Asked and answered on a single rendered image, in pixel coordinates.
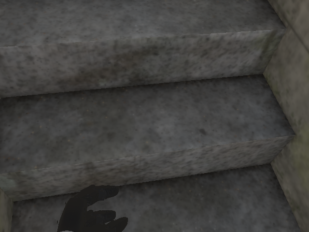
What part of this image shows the robot left hand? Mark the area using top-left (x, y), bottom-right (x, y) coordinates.
top-left (57, 185), bottom-right (128, 232)

